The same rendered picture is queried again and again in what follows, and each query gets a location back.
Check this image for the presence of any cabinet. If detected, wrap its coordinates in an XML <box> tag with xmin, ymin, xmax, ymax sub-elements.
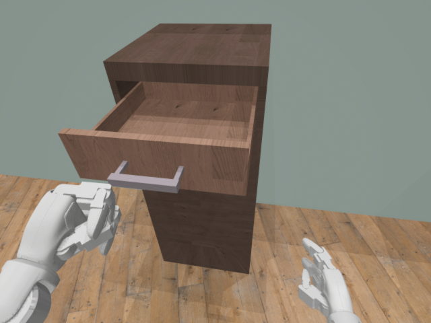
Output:
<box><xmin>103</xmin><ymin>24</ymin><xmax>271</xmax><ymax>274</ymax></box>

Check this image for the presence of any robot left forearm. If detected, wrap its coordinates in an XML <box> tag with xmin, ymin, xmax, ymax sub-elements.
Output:
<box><xmin>0</xmin><ymin>258</ymin><xmax>60</xmax><ymax>323</ymax></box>

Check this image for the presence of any handle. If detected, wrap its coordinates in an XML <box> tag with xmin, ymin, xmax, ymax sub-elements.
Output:
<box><xmin>107</xmin><ymin>161</ymin><xmax>185</xmax><ymax>193</ymax></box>

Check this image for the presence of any drawer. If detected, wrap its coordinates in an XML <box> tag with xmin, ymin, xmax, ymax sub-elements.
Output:
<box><xmin>58</xmin><ymin>81</ymin><xmax>259</xmax><ymax>196</ymax></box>

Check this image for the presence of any robot left hand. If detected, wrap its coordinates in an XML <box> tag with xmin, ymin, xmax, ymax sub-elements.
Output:
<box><xmin>17</xmin><ymin>182</ymin><xmax>122</xmax><ymax>272</ymax></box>

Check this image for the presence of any robot right hand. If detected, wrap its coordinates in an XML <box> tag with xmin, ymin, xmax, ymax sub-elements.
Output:
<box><xmin>298</xmin><ymin>238</ymin><xmax>354</xmax><ymax>320</ymax></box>

